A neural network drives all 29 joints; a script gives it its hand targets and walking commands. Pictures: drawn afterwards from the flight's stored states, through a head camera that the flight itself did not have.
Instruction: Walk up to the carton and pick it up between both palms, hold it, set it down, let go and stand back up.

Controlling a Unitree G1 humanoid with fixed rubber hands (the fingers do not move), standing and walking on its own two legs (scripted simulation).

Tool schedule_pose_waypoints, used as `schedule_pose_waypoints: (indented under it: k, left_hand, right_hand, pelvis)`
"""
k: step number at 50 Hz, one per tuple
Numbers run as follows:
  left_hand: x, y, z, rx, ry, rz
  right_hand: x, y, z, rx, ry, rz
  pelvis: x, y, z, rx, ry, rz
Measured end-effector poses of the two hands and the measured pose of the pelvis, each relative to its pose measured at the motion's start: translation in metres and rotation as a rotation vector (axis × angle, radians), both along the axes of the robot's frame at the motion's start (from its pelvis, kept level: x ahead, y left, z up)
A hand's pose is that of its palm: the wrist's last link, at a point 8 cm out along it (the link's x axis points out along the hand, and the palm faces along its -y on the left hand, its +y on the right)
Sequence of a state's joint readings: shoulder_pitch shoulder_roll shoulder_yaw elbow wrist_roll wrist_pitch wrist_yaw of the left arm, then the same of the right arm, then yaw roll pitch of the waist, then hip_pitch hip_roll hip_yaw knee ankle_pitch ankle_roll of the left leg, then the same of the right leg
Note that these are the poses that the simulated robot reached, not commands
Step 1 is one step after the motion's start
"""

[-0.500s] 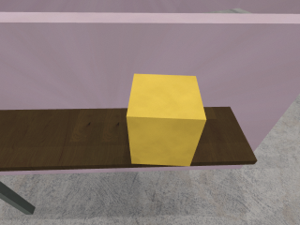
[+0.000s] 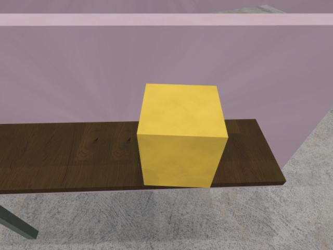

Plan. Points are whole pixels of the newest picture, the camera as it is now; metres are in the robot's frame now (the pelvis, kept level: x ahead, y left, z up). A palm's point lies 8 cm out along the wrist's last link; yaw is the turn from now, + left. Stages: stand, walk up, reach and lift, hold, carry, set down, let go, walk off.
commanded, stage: stand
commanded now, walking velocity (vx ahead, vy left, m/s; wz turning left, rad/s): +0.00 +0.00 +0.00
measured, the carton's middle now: (179, 137) +0.44 -0.03 +0.00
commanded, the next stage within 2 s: none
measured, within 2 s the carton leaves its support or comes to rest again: neither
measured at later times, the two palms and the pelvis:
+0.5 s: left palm out of the picture +0.03 +0.26 -0.12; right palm out of the picture +0.02 -0.25 -0.12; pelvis +0.00 +0.00 +0.00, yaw +0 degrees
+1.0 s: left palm out of the picture +0.02 +0.25 -0.13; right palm out of the picture +0.02 -0.24 -0.13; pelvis +0.01 +0.01 +0.00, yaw +0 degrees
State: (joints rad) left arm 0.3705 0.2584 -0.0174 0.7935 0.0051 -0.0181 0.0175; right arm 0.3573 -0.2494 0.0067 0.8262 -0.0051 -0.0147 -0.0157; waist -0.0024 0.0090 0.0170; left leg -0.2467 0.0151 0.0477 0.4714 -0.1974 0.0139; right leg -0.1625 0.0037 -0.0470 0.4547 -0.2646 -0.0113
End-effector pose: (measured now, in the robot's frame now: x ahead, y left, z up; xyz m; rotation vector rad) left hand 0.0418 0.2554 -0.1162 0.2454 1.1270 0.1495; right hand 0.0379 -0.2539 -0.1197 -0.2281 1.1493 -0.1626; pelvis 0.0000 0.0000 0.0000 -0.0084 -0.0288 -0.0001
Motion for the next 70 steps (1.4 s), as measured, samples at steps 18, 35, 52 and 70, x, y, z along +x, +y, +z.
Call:
schedule_pose_waypoints:
  k: [18,35,52,70]
  left_hand:
    - [-0.01,0.003,-0.004,-0.004,0.045,0.017]
    - [-0.02,0.0,-0.009,-0.014,0.096,0.034]
    - [-0.024,-0.003,-0.012,-0.022,0.136,0.046]
    - [-0.028,-0.006,-0.015,-0.03,0.17,0.056]
  right_hand:
    - [-0.012,0.002,-0.002,-0.004,0.043,-0.019]
    - [-0.018,0.007,-0.004,0.0,0.078,-0.037]
    - [-0.018,0.013,-0.007,0.009,0.109,-0.047]
    - [-0.023,0.019,-0.01,0.017,0.141,-0.061]
  pelvis:
    - [0.0,0.002,0.001,0.0,0.0,0.0]
    - [0.005,0.004,0.002,0.002,0.007,-0.003]
    - [0.011,0.005,0.003,0.003,0.009,-0.005]
    - [0.014,0.007,0.004,0.004,0.01,-0.007]
